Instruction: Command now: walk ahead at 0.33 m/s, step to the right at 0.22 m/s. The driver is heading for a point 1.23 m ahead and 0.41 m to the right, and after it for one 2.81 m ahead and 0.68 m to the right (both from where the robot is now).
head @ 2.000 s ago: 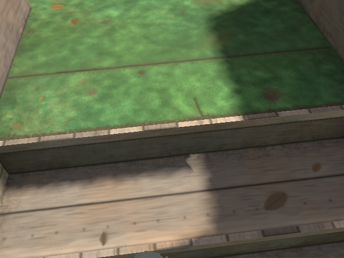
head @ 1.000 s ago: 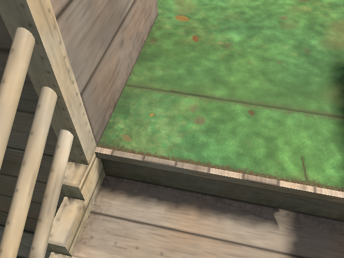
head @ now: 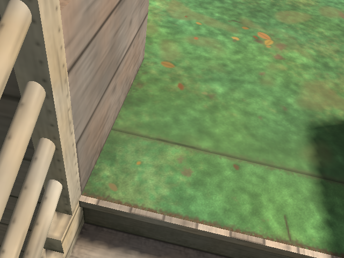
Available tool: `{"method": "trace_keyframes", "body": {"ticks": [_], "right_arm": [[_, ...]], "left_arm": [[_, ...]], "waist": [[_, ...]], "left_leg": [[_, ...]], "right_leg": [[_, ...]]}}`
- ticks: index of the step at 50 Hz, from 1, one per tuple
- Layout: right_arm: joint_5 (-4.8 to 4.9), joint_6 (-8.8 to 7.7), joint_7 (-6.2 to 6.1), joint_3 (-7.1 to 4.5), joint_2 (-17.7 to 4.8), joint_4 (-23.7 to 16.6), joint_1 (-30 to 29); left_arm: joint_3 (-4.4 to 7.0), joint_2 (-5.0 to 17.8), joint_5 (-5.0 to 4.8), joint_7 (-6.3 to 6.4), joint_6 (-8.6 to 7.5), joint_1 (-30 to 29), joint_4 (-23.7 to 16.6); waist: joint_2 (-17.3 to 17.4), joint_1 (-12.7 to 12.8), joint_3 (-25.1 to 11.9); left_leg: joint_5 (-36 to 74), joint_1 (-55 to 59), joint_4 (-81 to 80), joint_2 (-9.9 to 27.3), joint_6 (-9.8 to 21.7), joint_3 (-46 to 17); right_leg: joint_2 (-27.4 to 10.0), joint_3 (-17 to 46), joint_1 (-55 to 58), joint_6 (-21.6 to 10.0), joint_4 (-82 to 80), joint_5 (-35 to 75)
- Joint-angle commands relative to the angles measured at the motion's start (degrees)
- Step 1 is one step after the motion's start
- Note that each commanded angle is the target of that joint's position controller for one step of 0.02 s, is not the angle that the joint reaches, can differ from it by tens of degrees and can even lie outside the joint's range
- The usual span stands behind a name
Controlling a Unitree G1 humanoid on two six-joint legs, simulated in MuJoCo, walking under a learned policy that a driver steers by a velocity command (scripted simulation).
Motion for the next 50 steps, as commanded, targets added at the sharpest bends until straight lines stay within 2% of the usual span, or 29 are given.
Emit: {"method": "trace_keyframes", "body": {"ticks": [1, 3, 4, 6, 8, 10, 11, 12, 13, 14, 16, 17, 20, 23, 25, 26, 28, 31, 32, 33, 34, 35, 36, 38, 39, 42, 46, 48, 50], "right_arm": [[-0.62, -0.77, -0.56, -4.26, -12.7, -1.9, 1.7], [-1.1, -0.45, -1.97, -4.67, -12.3, -1.3, 1.6], [-5.94, -3.73, 2.43, -3.35, -11.3, -11.1, -15.8], [-5.01, -4.88, 3.09, -4.73, -14.8, -14.5, -20.2], [-3.94, -3.12, 3.97, -4.19, -14.0, -14.1, -19.7], [-3.82, -1.42, 7.06, -4.29, -12.0, -12.3, -13.8], [-4.15, -1.03, 9.15, -3.31, -4.3, -10.5, -8.1], [-4.37, -1.02, 9.28, -2.01, 2.6, -9.8, 0.5], [-1.55, -2.27, 8.83, -2.61, -0.1, -11.9, -3.7], [-0.67, -3.26, 7.26, -2.4, -0.8, -13.4, -11.9], [-1.41, -3.36, 5.41, -0.84, -2.7, -13.5, -15.5], [-1.51, -3.66, 5.53, 0.86, -1.0, -13.7, -14.8], [-0.6, -2.36, 7.45, 2.57, -0.4, -14.3, -18.1], [1.85, -0.09, 7.14, 3.33, -2.5, -19.2, -31.9], [-0.67, 1.27, 6.9, 3.94, -0.8, -20.8, -38.4], [-1.28, 1.86, 8.12, 4.13, 0.6, -18.4, -31.8], [-0.74, 3.63, 9.65, 3.7, -2.2, -18.2, -27.3], [0.12, 4.44, 8.22, 2.33, -6.5, -16.9, -19.0], [-1.11, 4.64, 6.98, 0.78, -8.9, -9.2, -0.7], [-2.03, 3.63, 6.51, 0.45, -12.6, -1.7, 13.6], [-4.31, 2.94, 7.36, 1.06, -9.7, 0.0, 21.1], [-3.14, 0.07, 6.32, 0.49, -7.8, 2.4, 18.1], [-2.17, -1.71, 7.14, 0.45, -4.9, 3.0, 9.0], [-1.73, -3.81, 8.74, 3.46, 5.6, 5.7, -2.3], [-1.98, -4.25, 8.84, 4.04, 7.1, 6.7, -4.6], [-4.01, -5.2, 9.07, 3.53, 4.6, 8.0, -1.7], [-7.8, -5.57, 9.19, 4.25, -0.3, 14.3, 11.0], [-5.23, -5.0, 10.27, 3.53, -5.4, 9.3, 7.5], [-1.34, -6.93, 9.87, 3.96, -6.9, 8.9, 11.0]], "left_arm": [[0.15, -0.2, -0.16, 0.27, -0.78, 2.1, -2.7], [0.57, 0.3, 1.68, 0.35, -0.89, 0.2, -6.0], [-2.33, -1.1, -3.03, -2.87, -5.55, 5.9, -4.6], [-1.2, 0.4, -3.29, -4.72, -8.69, 8.1, -3.6], [-0.97, 1.3, -3.33, -3.99, -9.62, 12.7, -2.3], [1.08, 5.1, -2.93, -3.52, -10.41, 15.7, -0.9], [2.06, 7.5, -0.77, -3.19, -11.13, 23.3, 1.9], [2.62, 12.6, -0.51, -3.71, -10.7, 30.6, 3.7], [1.65, 10.3, 0.49, -5.39, -10.61, 35.3, 4.8], [0.65, 6.7, 2.31, -6.59, -9.8, 29.0, 6.8], [-3.51, -3.4, 3.64, -7.48, -7.24, 22.4, 8.3], [-4.45, -4.6, 4.24, -6.72, -6.16, 19.8, 9.6], [-4.98, -3.0, 4.54, -3.71, -6.91, 12.2, 7.1], [-5.45, -1.0, 5.62, -4.12, -8.07, 27.2, 13.4], [-6.12, -1.1, 2.57, -6.45, -7.95, 23.9, 13.0], [-6.26, 1.1, 1.18, -7.13, -8.91, 16.6, 10.0], [-4.59, 10.2, -0.54, -7.55, -10.65, 18.8, 11.9], [-0.88, 13.1, 0.78, -8.21, -9.58, 26.0, 18.5], [0.42, 11.5, 2.14, -8.89, -8.84, 21.4, 17.4], [-1.4, 3.7, 6.75, -10.42, -8.35, 20.3, 12.8], [0.17, 3.6, 1.93, -11.57, -7.27, 14.8, 12.9], [-0.77, -1.5, -0.44, -10.51, -7.62, 9.1, 10.2], [-1.19, -2.8, -0.69, -7.69, -8.01, 2.5, 7.1], [-1.27, -2.3, 0.3, -4.42, -7.3, 1.6, 4.1], [-2.15, -4.2, 0.95, -3.81, -6.38, 2.2, 3.1], [-3.38, -5.8, -1.15, -2.04, -5.6, -4.3, -0.5], [-5.36, -1.2, -0.94, -1.43, -6.7, -22.0, -10.1], [-5.7, -0.7, -1.79, -2.4, -5.04, -32.4, -13.5], [-5.94, -2.5, -0.39, -3.66, -4.38, -33.6, -13.7]], "waist": [[16.7, -0.4, 4.4], [19.9, -1.3, 6.4], [24.0, 2.7, -3.3], [14.3, 4.3, -1.6], [9.9, 5.7, 2.1], [5.8, 5.7, 3.0], [-2.5, 5.0, -1.3], [-14.5, 2.4, -2.3], [-14.9, 6.8, 1.2], [-9.3, 4.8, 13.0], [2.1, 2.3, 6.9], [4.1, -0.5, 4.7], [-0.5, -3.3, 3.2], [-0.8, 5.2, 5.0], [-3.9, 3.4, 4.7], [-7.9, -1.7, 3.4], [-10.0, -5.3, -1.4], [-11.7, -6.8, -5.5], [-7.0, -12.1, -10.5], [10.1, -11.8, -22.9], [21.6, -13.1, -18.0], [11.6, -10.1, -6.4], [7.0, -6.8, 0.0], [0.3, 1.8, -3.6], [1.1, 4.8, -3.0], [10.1, 3.8, 1.6], [2.0, 0.3, 0.2], [8.7, -0.3, -0.5], [11.9, -0.1, -1.3]], "left_leg": [[-16.7, 3.2, -20.2, 11.7, 10.3, -17.8], [-20.6, 3.5, -22.8, 13.6, 11.8, -19.3], [-14.2, -11.3, -24.8, 10.6, 7.7, -9.3], [-12.4, -9.8, -24.4, 7.5, 9.1, -6.1], [-11.5, -2.6, -16.7, 11.1, 12.5, -8.9], [12.4, -1.3, 4.4, 8.4, 17.9, -4.3], [18.0, -10.6, 26.3, 1.7, 14.7, 0.5], [-5.8, -30.3, 45.6, -11.7, 9.7, -0.9], [-8.0, -49.3, 73.0, -15.4, 10.8, -12.5], [-0.1, -71.9, 87.2, -10.8, 13.4, -15.5], [5.8, -77.9, 97.4, -6.7, 17.4, -12.4], [9.1, -75.4, 98.4, -5.1, 18.4, -10.3], [13.9, -61.5, 88.4, -3.7, 16.6, 2.8], [16.4, -63.6, 69.0, -2.2, 12.6, 8.5], [3.7, -52.3, 56.7, -2.0, 12.8, 15.2], [3.4, -36.9, 54.3, -4.2, 11.3, 19.1], [2.9, -28.0, 44.8, -8.7, 6.8, 20.4], [-2.4, -25.4, 21.6, -12.5, 7.5, 16.9], [-0.4, -5.9, 17.4, -12.1, 9.4, 7.6], [5.4, 22.3, 10.2, -5.5, 20.4, -17.1], [-0.3, 16.9, -11.4, 8.2, 29.2, -43.1], [-17.4, 10.5, -13.9, 10.0, 23.6, -43.3], [-15.7, 4.4, -11.4, 9.0, 23.8, -37.9], [-1.8, -2.1, -12.3, 6.0, 19.7, -21.3], [1.4, -4.3, -12.9, 3.5, 17.2, -13.3], [3.8, -6.9, -18.8, 4.0, 17.8, -8.4], [2.2, -2.0, -20.5, 2.9, 11.9, -5.0], [5.7, -21.2, -32.8, 4.2, 13.6, -2.5], [29.6, -14.4, -33.5, 8.0, 17.3, -3.2]], "right_leg": [[-1.1, -0.2, -8.6, -0.2, -2.0, -0.5], [-2.2, 0.3, -12.1, 0.0, -1.8, 0.8], [-2.2, -0.1, 7.0, -1.7, 3.6, 0.7], [-2.1, -2.5, 15.8, -0.3, -13.8, -2.7], [-0.7, -4.8, 18.7, -1.3, -31.6, 4.9], [3.1, -8.7, 25.0, -3.2, -48.1, 3.6], [-3.1, 1.2, 33.4, -9.7, -46.2, 21.1], [-16.2, 23.0, 42.4, -24.8, -46.4, 57.3], [-23.7, 46.4, 43.1, -30.2, -55.6, 26.6], [-24.7, 43.0, 40.1, -25.4, -55.3, 8.8], [-21.2, 32.5, 36.6, -20.3, -53.7, -2.7], [-20.0, 29.8, 31.7, -17.6, -54.6, -4.8], [-12.3, 14.5, 15.3, -12.3, -61.4, -4.4], [-12.4, 9.6, 22.1, -11.7, -66.8, 2.9], [-14.7, 9.6, 17.6, -13.7, -74.1, 19.3], [-14.3, 3.7, 11.1, -16.3, -72.2, 47.9], [-17.4, 0.4, 21.3, -19.5, -65.9, 96.2], [-17.6, -1.0, 45.3, -14.5, -47.1, 120.1], [-15.7, 1.2, 32.5, -14.0, -32.0, 118.0], [-8.4, 8.6, 7.5, -13.1, -11.4, 82.5], [7.5, 12.4, -7.1, -10.5, 22.6, 26.3], [5.6, 18.5, -21.8, -13.1, 38.7, 25.9], [4.9, 16.2, -30.7, -14.1, 43.4, 23.0], [2.9, 16.4, -30.4, -16.7, 40.5, 22.2], [0.6, 11.8, -31.2, -16.6, 38.3, 20.4], [-0.9, 4.3, -40.2, -13.9, 56.2, -0.7], [-6.1, 1.6, -45.6, -17.5, 32.1, 7.4], [-6.2, -3.7, -18.9, -12.7, 18.5, 2.5], [-1.2, -10.7, -11.5, -9.4, 13.4, -4.0]]}}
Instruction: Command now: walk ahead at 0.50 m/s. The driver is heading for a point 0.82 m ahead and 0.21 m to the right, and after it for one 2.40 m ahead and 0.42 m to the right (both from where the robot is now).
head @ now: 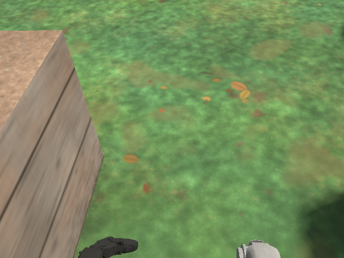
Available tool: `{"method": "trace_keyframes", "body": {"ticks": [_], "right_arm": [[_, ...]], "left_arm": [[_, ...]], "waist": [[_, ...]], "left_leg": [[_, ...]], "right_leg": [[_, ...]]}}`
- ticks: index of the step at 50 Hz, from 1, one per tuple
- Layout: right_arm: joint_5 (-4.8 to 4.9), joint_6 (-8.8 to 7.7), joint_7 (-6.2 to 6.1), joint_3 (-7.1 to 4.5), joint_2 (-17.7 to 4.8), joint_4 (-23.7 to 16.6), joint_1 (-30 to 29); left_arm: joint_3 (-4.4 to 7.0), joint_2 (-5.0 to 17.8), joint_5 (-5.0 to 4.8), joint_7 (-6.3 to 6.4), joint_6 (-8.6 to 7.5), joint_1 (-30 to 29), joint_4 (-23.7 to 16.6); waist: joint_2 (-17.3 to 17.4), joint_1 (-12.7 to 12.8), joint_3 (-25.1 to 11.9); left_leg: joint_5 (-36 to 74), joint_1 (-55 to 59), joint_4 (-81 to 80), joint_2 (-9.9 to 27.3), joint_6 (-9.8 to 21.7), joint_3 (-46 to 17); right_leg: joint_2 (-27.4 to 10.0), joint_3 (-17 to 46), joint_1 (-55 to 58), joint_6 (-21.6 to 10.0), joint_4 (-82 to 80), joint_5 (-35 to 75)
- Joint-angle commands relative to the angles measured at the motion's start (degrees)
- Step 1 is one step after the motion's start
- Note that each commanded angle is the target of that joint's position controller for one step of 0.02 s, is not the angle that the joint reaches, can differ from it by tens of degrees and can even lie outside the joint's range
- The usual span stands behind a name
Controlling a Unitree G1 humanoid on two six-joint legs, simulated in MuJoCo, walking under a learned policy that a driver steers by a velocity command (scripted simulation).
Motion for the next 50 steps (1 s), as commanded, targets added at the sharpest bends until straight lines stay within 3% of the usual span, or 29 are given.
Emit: {"method": "trace_keyframes", "body": {"ticks": [1, 3, 4, 5, 6, 7, 8, 9, 12, 13, 14, 17, 21, 25, 31, 32, 34, 35, 36, 37, 38, 39, 41, 43, 44, 45, 46, 48, 50], "right_arm": [[3.55, -3.35, -0.7, -2.22, -14.6, -4.8, 0.1], [2.67, -3.45, -0.83, -4.6, -19.6, -4.2, 0.7], [2.19, -3.63, -1.02, -5.71, -20.3, -5.6, -1.3], [0.63, -3.93, -0.78, -5.05, -14.4, -4.1, 8.2], [1.14, -3.63, -0.21, -5.06, -13.6, -6.6, 3.3], [0.38, -2.8, 0.68, -4.47, -7.6, -8.3, -4.1], [2.06, -1.81, 0.33, -5.76, -9.5, -7.0, -5.3], [2.29, -2.37, -0.54, -5.43, -7.9, -8.3, -7.6], [2.24, -1.24, -2.69, -3.84, -5.9, -12.4, -14.1], [2.3, -0.35, -3.28, -3.42, -5.8, -12.3, -14.3], [1.59, -0.06, -3.25, -3.52, -6.7, -12.0, -13.7], [0.88, -0.91, -1.72, -4.87, -9.3, -12.7, -19.0], [1.28, -1.42, -1.48, -4.56, -9.3, -16.4, -29.8], [1.01, -0.37, -1.77, -4.99, -9.0, -17.6, -33.6], [2.04, 1.34, -3.0, -6.52, -9.8, -22.2, -44.1], [2.37, 1.01, -3.19, -7.18, -10.5, -22.2, -43.5], [3.6, -0.2, -4.26, -9.19, -13.2, -22.2, -38.4], [3.35, -0.94, -4.96, -9.98, -14.7, -19.3, -29.0], [2.53, -1.41, -4.93, -9.56, -15.8, -16.5, -18.5], [2.53, -1.43, -6.12, -9.29, -15.1, -11.2, -3.5], [1.55, -1.55, -6.74, -10.08, -15.1, -8.9, -2.8], [2.47, -1.81, -7.56, -10.23, -15.4, -10.4, -10.2], [3.62, -1.67, -7.79, -7.73, -7.5, -11.4, -17.2], [3.25, -2.24, -7.28, -6.55, -4.4, -12.2, -20.3], [2.09, -2.38, -7.24, -6.36, -4.6, -11.7, -19.9], [3.97, -2.1, -7.81, -9.99, -17.3, -11.8, -19.6], [4.54, -1.82, -8.31, -10.36, -18.3, -12.0, -21.1], [4.1, -1.64, -8.75, -9.87, -14.9, -10.3, -18.1], [3.37, -1.35, -9.01, -10.36, -16.0, -9.5, -16.6]], "left_arm": [[0.61, 4.7, 0.96, -1.13, -0.08, -15.5, -7.6], [0.19, 3.5, 1.23, -1.81, -1.22, -6.6, -5.3], [1.08, 5.8, 1.6, -1.59, -2.3, 0.8, -3.5], [1.3, 7.7, -0.71, -0.81, -2.67, 5.3, -2.0], [2.49, 11.0, 1.31, 0.24, -1.57, 16.9, 0.5], [4.24, 15.3, 2.16, 1.19, -1.77, 31.7, 5.8], [5.82, 17.5, 1.86, 2.17, -3.46, 35.0, 8.2], [5.89, 16.1, 0.97, 2.13, -4.54, 28.7, 9.5], [3.26, 3.0, 0.74, 1.0, -4.49, 15.3, 11.6], [2.63, 1.1, 2.47, 0.35, -4.68, 14.9, 13.0], [2.76, 0.3, 1.94, 0.54, -5.18, 12.5, 12.2], [3.53, 3.5, 2.36, 1.33, -6.83, 11.3, 10.3], [4.39, 7.9, 2.87, 2.08, -7.45, 24.1, 11.4], [4.2, 6.7, 0.93, 1.04, -7.43, 29.1, 11.7], [6.5, 9.9, -0.66, -0.44, -7.48, 32.6, 16.1], [7.51, 12.3, -0.41, -0.2, -7.16, 30.9, 15.6], [7.91, 12.0, 0.04, 0.71, -7.08, 30.1, 16.3], [6.96, 8.2, 0.56, 1.1, -7.29, 32.2, 16.3], [4.97, 2.2, 0.95, 1.41, -7.99, 40.0, 15.0], [4.68, 3.0, 0.16, -0.36, -7.72, 34.6, 12.6], [6.77, 7.3, -1.09, -1.11, -6.58, 24.2, 11.3], [7.5, 7.9, -0.97, -0.62, -6.61, 20.6, 10.9], [6.88, 3.3, 0.95, 0.32, -6.98, 22.7, 12.5], [6.81, 0.7, 0.99, -0.06, -6.37, 21.6, 12.1], [6.86, -0.2, 0.52, -0.55, -6.32, 21.4, 12.4], [9.25, 7.0, -6.71, 3.85, -5.23, 21.0, 8.4], [9.1, 7.2, -6.92, 5.39, -4.65, 19.5, 7.4], [9.26, 7.3, -4.45, 5.93, -3.86, 17.9, 5.6], [9.3, 7.1, -4.48, 6.08, -3.56, 15.6, 3.8]], "waist": [[3.1, 1.6, 3.8], [6.2, 3.3, 0.0], [6.5, 5.1, -5.6], [-4.2, 2.4, -14.8], [-10.4, 8.1, -17.3], [-23.2, 13.1, -13.3], [-16.4, 13.6, -9.3], [-14.0, 8.9, -0.9], [0.6, -0.7, -1.5], [1.1, -3.4, -0.5], [-0.9, -4.5, -0.6], [-4.5, -4.8, 2.5], [-6.7, 2.0, 2.1], [-7.6, 4.2, 6.8], [-8.2, 4.8, 12.2], [-7.5, 3.9, 11.3], [-7.9, 1.1, 6.3], [-6.2, -0.1, -2.8], [6.5, 0.0, -16.1], [14.2, -5.9, -18.7], [8.4, -8.5, -5.6], [5.4, -5.4, 3.9], [-0.4, 0.1, 5.9], [-1.5, 2.4, 5.0], [-1.4, 3.1, 5.5], [-6.1, 5.1, 5.7], [-5.1, 5.7, 6.6], [-3.0, 5.2, 8.3], [0.0, 4.7, 9.6]], "left_leg": [[54.1, -13.0, -13.8, 13.2, 13.7, -6.9], [84.7, 8.8, -3.4, 15.1, 10.9, -4.5], [91.0, 10.1, 4.4, 13.1, 8.2, -1.8], [84.6, -10.3, 13.1, 10.1, 6.0, -3.3], [63.4, -21.5, 23.8, 4.9, 5.7, -6.0], [12.2, -37.9, 52.4, -4.2, 3.7, -9.2], [18.0, -42.9, 76.4, -4.4, 4.4, -19.4], [19.9, -50.2, 83.8, -4.6, 5.3, -20.2], [19.7, -55.3, 93.2, -2.2, 7.4, -19.3], [23.9, -56.2, 89.3, -0.6, 8.5, -18.0], [21.0, -56.1, 86.5, 0.9, 7.6, -15.9], [23.0, -49.7, 75.1, 3.1, 6.0, -7.9], [29.6, -53.4, 54.2, 6.2, 1.7, -5.5], [34.3, -44.6, 33.4, 6.6, -0.2, -1.8], [22.5, -35.7, 10.6, 3.5, 0.6, 1.3], [19.6, -31.9, 8.8, 2.2, 1.1, 2.4], [23.0, -16.7, 5.8, 0.1, 4.7, 3.6], [32.3, 3.4, 11.5, 3.7, 8.8, 0.6], [34.0, 34.8, 11.4, 16.2, 19.5, -14.7], [17.6, 42.7, -0.8, 24.5, 21.2, -32.6], [-0.7, 30.0, -5.7, 21.0, 13.1, -30.0], [-3.9, 15.8, -8.0, 20.1, 9.6, -25.2], [12.0, 2.4, -10.5, 18.4, 10.0, -15.3], [17.5, -0.3, -12.4, 16.6, 10.5, -8.7], [19.7, -1.3, -13.2, 16.3, 10.9, -6.2], [17.2, -0.7, -13.0, 17.1, 8.2, -7.3], [16.1, -2.2, -13.7, 17.9, 7.5, -6.5], [14.9, -1.6, -13.9, 18.7, 7.5, -4.5], [15.0, 0.1, -13.9, 18.7, 7.9, -2.4]], "right_leg": [[6.2, -10.0, 28.3, 3.4, -16.9, -10.3], [8.0, -7.6, 28.4, 1.6, -28.8, -9.0], [8.2, -5.3, 38.4, -0.1, -29.7, 3.2], [4.4, 7.3, 63.4, -5.1, -28.6, 14.8], [1.5, 21.8, 75.7, -7.2, -43.8, 7.2], [-7.3, 44.0, 79.8, -12.9, -62.8, -1.3], [-7.4, 49.9, 72.4, -8.1, -68.9, -17.3], [-5.8, 42.1, 65.5, -5.2, -67.3, -19.6], [-8.8, 30.7, 59.6, -0.7, -67.1, 12.4], [-6.5, 23.3, 57.0, 2.1, -68.4, 16.0], [-5.3, 19.3, 55.9, 1.7, -69.4, 15.8], [1.2, 6.2, 49.9, 3.6, -75.4, 10.9], [-2.7, 7.8, 64.0, 0.3, -79.2, 26.0], [-4.1, 5.2, 67.6, -2.6, -83.0, 27.0], [-8.0, 6.6, 84.4, -2.1, -83.1, 39.9], [-8.6, 6.6, 86.3, -1.8, -81.2, 46.6], [-5.4, 3.9, 85.8, 0.7, -72.6, 60.9], [-2.0, 3.4, 77.4, 3.4, -63.4, 50.8], [5.5, 3.1, 54.4, 7.5, -48.9, 21.8], [11.0, 3.3, 41.1, 8.4, -36.3, -15.5], [6.6, 7.0, 34.7, 5.4, -24.3, -12.5], [3.6, 7.8, 34.0, 4.2, -21.8, -5.6], [0.1, 9.9, 40.9, 3.3, -24.4, 5.1], [-0.3, 7.7, 41.1, 3.2, -24.5, 6.6], [-0.4, 7.0, 39.3, 2.7, -22.9, 6.5], [-1.9, 8.8, 39.4, 6.0, -25.7, 4.4], [-2.4, 9.3, 37.2, 7.8, -28.0, 4.8], [-2.5, 9.6, 33.1, 9.4, -29.6, 8.6], [-2.6, 10.1, 28.7, 9.3, -30.7, 13.5]]}}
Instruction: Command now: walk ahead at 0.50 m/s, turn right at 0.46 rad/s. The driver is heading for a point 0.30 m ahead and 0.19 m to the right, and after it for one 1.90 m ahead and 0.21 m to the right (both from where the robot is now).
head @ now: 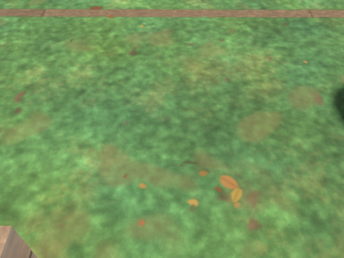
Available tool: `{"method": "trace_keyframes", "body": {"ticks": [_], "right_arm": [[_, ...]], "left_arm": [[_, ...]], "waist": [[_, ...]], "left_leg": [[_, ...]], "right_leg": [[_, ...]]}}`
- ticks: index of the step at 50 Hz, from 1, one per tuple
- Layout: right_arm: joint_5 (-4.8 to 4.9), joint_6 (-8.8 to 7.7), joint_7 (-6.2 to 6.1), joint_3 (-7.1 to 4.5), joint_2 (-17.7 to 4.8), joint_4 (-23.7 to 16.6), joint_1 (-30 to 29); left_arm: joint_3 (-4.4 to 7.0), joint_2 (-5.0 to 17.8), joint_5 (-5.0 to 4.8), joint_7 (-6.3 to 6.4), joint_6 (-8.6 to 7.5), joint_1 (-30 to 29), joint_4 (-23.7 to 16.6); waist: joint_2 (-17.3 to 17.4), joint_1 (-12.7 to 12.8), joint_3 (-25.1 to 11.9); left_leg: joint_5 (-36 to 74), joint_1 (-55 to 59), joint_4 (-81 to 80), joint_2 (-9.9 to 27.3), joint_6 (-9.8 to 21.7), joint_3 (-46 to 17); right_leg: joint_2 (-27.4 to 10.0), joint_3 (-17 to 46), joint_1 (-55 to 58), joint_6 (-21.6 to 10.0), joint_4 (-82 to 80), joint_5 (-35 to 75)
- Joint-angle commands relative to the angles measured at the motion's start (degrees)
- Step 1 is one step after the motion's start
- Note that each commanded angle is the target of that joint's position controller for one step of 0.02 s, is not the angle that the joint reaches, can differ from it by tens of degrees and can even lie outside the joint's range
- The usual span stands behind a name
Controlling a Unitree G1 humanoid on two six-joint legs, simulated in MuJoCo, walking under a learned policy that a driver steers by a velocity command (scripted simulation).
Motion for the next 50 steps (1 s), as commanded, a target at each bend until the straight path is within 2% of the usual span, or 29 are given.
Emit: {"method": "trace_keyframes", "body": {"ticks": [1, 5, 7, 10, 12, 13, 14, 15, 16, 17, 18, 19, 20, 21, 22, 26, 29, 31, 34, 37, 39, 41, 42, 43, 44, 45, 47, 48, 50], "right_arm": [[-0.22, -1.03, -0.81, -1.83, -8.8, -4.7, -5.9], [0.28, -0.5, -1.24, -1.82, -9.0, -4.2, -2.4], [0.72, 0.08, -1.84, -1.92, -8.4, -3.6, 0.1], [1.27, 0.61, -1.76, -2.99, -11.7, -4.3, 1.7], [1.73, 0.7, -1.26, -3.64, -14.6, -5.6, -0.9], [1.45, 0.85, -1.61, -3.3, -14.6, -5.6, -2.0], [1.53, 1.19, -1.8, -3.21, -15.0, -6.1, -3.7], [1.21, 1.38, -1.74, -3.04, -15.0, -6.6, -3.4], [-0.12, 0.8, -1.71, -2.33, -11.5, -9.5, -2.6], [0.23, -2.21, -0.57, -0.47, -7.0, -12.1, 0.8], [2.64, -4.44, 0.16, -1.0, -10.0, -14.0, -6.0], [3.49, -4.94, 0.01, -0.7, -9.6, -15.2, -10.9], [2.03, -5.14, -0.64, -0.64, -9.3, -14.8, -12.4], [0.96, -4.55, -0.9, -1.44, -10.6, -14.3, -11.5], [1.2, -3.49, -1.02, -1.92, -11.2, -13.6, -9.3], [0.39, -0.58, -0.34, -1.18, -8.6, -15.1, -11.9], [-0.2, -0.86, 0.15, -0.33, -7.3, -16.5, -18.2], [0.4, -1.17, 0.71, 0.06, -6.7, -16.6, -21.0], [1.25, -1.33, 1.36, 0.18, -7.6, -17.3, -24.3], [1.27, -2.06, 2.37, 0.07, -9.1, -18.5, -26.4], [1.16, -2.61, 3.03, -0.18, -10.0, -17.8, -23.8], [0.4, -2.92, 3.03, -1.59, -12.7, -13.8, -12.2], [-0.18, -2.94, 2.86, -2.35, -15.9, -11.8, -1.4], [-0.17, -2.59, 3.02, -3.3, -20.0, -10.4, 3.8], [1.14, -2.12, 2.93, -2.3, -15.6, -10.0, 4.2], [1.49, -1.96, 2.52, -1.31, -12.2, -11.4, -0.6], [0.16, -1.54, 2.42, -0.06, -9.9, -12.4, -7.2], [-0.35, -1.74, 2.45, 0.54, -8.7, -12.1, -7.9], [0.15, -1.88, 2.53, 0.82, -8.4, -11.0, -7.1]], "left_arm": [[0.67, 2.6, -0.03, 0.8, 0.58, 0.5, -4.2], [-0.21, 1.6, 0.72, -0.8, 1.25, -6.1, -8.0], [-0.88, 1.1, 0.06, -1.7, 2.22, -10.6, -9.8], [-1.14, 1.8, 0.0, -2.97, 2.44, -14.8, -12.7], [-0.21, 4.3, 0.05, -3.66, 2.06, -13.5, -14.5], [0.43, 5.6, 0.27, -4.2, 2.27, -8.9, -13.8], [1.94, 8.0, 0.41, -4.48, 2.21, -0.8, -12.0], [4.01, 11.6, 0.07, -4.06, 2.01, 8.3, -9.5], [5.67, 18.1, 0.65, -3.02, 1.87, 13.5, -8.7], [4.99, 19.8, 0.8, -3.31, 1.08, 12.2, -10.7], [3.66, 14.7, 1.48, -3.17, 0.97, 13.5, -11.3], [3.17, 12.9, 1.81, -2.99, 0.47, 11.8, -10.7], [2.77, 11.6, 1.27, -2.89, 0.02, 7.1, -11.9], [2.05, 9.4, 1.25, -2.83, -0.37, 3.6, -12.7], [1.69, 8.5, 1.9, -2.88, -0.79, 2.2, -13.3], [1.61, 9.0, 1.29, -1.88, -1.7, 5.8, -12.2], [1.85, 10.1, 0.96, -1.22, -1.54, 7.0, -11.7], [1.92, 10.0, 0.66, -1.25, -1.43, 7.6, -11.1], [1.96, 10.0, 0.82, -1.59, -1.49, 10.0, -9.8], [2.08, 10.3, 0.78, -1.24, -0.97, 11.7, -8.8], [2.37, 11.2, 0.96, -0.7, -0.27, 11.3, -8.6], [1.88, 10.3, 0.96, -0.67, 0.13, 8.8, -9.4], [0.84, 8.1, 1.77, -0.77, 0.07, 8.0, -10.7], [-0.46, 3.4, 1.35, -1.16, -1.0, 17.4, -10.6], [-0.01, 7.5, 0.38, -1.37, -1.86, 16.6, -9.7], [0.56, 10.4, -0.35, -1.35, -2.12, 9.9, -11.4], [0.54, 9.8, 1.06, -0.76, -1.95, 2.7, -13.5], [0.83, 9.2, 1.37, -0.66, -1.62, 3.2, -14.0], [0.73, 7.6, 1.2, -0.61, -0.9, 5.1, -14.0]], "waist": [[5.9, 3.3, 2.5], [4.6, 1.0, 4.9], [5.8, -1.6, 7.2], [5.7, -3.6, 8.6], [7.3, -1.2, 7.3], [9.0, 1.7, 4.6], [8.7, 6.6, 1.1], [6.2, 10.6, -3.3], [-5.6, 9.7, -7.2], [-14.8, 4.7, -17.8], [-8.0, 7.5, -19.7], [-6.9, 7.1, -12.7], [-0.4, 4.8, -7.7], [0.1, 2.4, -5.5], [-1.0, 0.7, -4.9], [0.2, 0.4, -2.7], [-0.3, 2.1, -1.0], [-2.1, 3.3, 0.3], [-3.3, 5.2, 2.6], [-3.6, 5.5, 3.9], [-4.5, 3.7, 2.8], [-3.1, -2.4, -3.9], [1.9, -6.7, -11.8], [19.5, -3.0, -18.9], [17.4, -4.7, -19.7], [12.1, -5.6, -10.5], [4.4, -3.3, -1.7], [5.8, -1.3, -0.8], [7.5, 0.1, -0.5]], "left_leg": [[6.1, 0.6, -8.5, 19.1, 7.2, -9.9], [10.6, 3.2, -7.0, 17.5, 5.4, -2.8], [11.7, 6.2, -6.5, 17.3, 4.3, 0.4], [11.0, 9.9, -4.7, 18.5, 3.8, 1.9], [26.2, 12.8, -0.3, 20.0, 2.8, 2.2], [35.5, 12.8, 6.1, 20.1, 1.9, 3.4], [42.4, 11.4, 16.2, 18.6, 0.8, 4.8], [39.4, 4.0, 29.8, 16.1, -1.1, 5.5], [15.3, -16.2, 50.9, 10.7, -4.4, 6.1], [-22.0, -31.1, 65.8, 0.1, -6.8, -7.7], [-19.0, -34.5, 67.6, 2.7, -5.5, -15.7], [-15.2, -38.3, 66.7, 4.8, -4.4, -14.1], [-11.5, -36.8, 62.0, 7.5, -3.4, -14.4], [-9.1, -32.8, 57.0, 9.6, -3.0, -14.3], [-8.3, -29.5, 55.3, 10.7, -2.8, -14.6], [-1.8, -31.6, 45.3, 10.7, -4.1, -14.0], [9.9, -30.1, 31.0, 8.8, -4.6, -12.7], [16.7, -26.4, 22.4, 6.9, -4.3, -11.4], [17.7, -25.4, 18.0, 5.8, -3.6, -11.0], [11.4, -28.5, 14.6, 5.3, -1.6, -11.4], [7.1, -24.9, 13.1, 4.2, 0.0, -10.4], [7.8, -7.3, 11.8, 1.4, 2.7, -8.2], [10.5, 8.8, 13.3, 9.9, 6.5, -17.9], [3.8, 28.9, 8.2, 23.7, 16.6, -44.1], [-10.4, 30.5, 1.6, 24.4, 17.1, -54.2], [-14.5, 24.0, 0.5, 22.2, 14.1, -46.4], [-6.9, 7.8, -2.5, 18.2, 11.5, -35.3], [-2.2, 3.4, -3.7, 16.3, 10.6, -31.8], [3.6, 0.6, -5.5, 14.2, 10.5, -26.9]], "right_leg": [[-2.0, 3.3, -6.2, 0.8, -0.4, 6.8], [-1.4, -1.2, -4.4, 0.1, -10.8, 12.5], [-1.5, -3.4, -3.0, -0.3, -17.8, 12.7], [0.3, -8.4, 1.9, -1.3, -24.5, 5.7], [2.6, -10.5, 6.8, -4.1, -26.3, -2.6], [4.6, -12.1, 13.1, -5.3, -26.2, -4.2], [7.4, -13.0, 22.5, -7.1, -29.0, -3.1], [9.5, -10.9, 36.3, -9.2, -30.8, -0.7], [-1.8, 10.2, 52.1, -14.5, -32.2, 2.7], [-12.1, 41.3, 64.9, -24.6, -44.3, -5.0], [-11.2, 40.0, 65.9, -20.3, -48.9, -7.5], [-10.0, 31.4, 60.4, -16.9, -47.8, -4.6], [-7.8, 24.2, 50.7, -14.9, -47.2, 0.9], [-5.9, 18.0, 42.7, -13.8, -47.1, 6.8], [-4.8, 15.5, 37.8, -13.6, -47.7, 9.3], [-4.1, 10.3, 35.2, -14.2, -51.7, 18.8], [-1.5, 5.5, 33.9, -12.2, -52.7, 17.9], [0.0, 3.4, 32.6, -11.1, -53.1, 12.6], [-2.2, 5.6, 34.6, -11.2, -52.9, 6.0], [-5.3, 8.4, 42.0, -10.7, -49.3, 8.6], [-6.1, 8.6, 44.8, -9.4, -45.9, 15.1], [-1.4, 5.1, 41.9, -7.2, -32.8, 31.1], [2.4, 2.2, 32.5, -5.0, -16.4, 21.3], [12.0, -0.9, 10.7, -0.3, 5.5, -17.2], [10.4, 4.6, 1.8, -0.4, 12.5, -23.8], [6.9, 3.3, -2.7, -0.7, 14.1, -19.0], [2.0, 0.3, 0.4, -1.0, 8.3, -10.2], [0.6, 0.4, 4.1, -0.9, 5.2, -8.0], [-0.1, -0.7, 6.7, -0.4, 0.8, -6.8]]}}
